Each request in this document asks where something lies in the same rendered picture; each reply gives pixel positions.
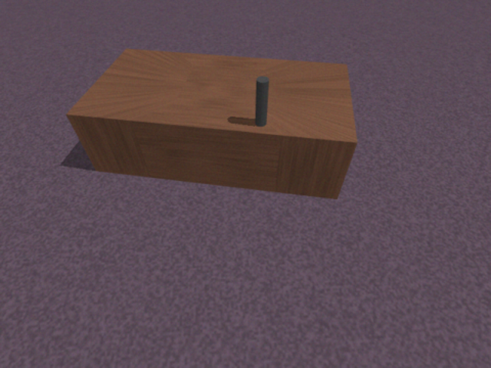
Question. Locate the can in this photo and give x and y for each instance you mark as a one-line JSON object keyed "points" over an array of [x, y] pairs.
{"points": [[261, 103]]}

